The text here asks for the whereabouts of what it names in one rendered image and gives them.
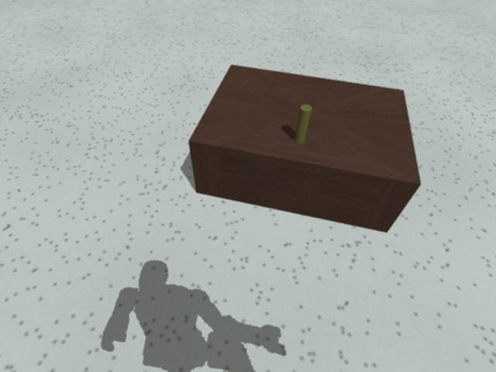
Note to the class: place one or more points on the can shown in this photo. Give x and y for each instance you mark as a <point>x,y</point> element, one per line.
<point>302,126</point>

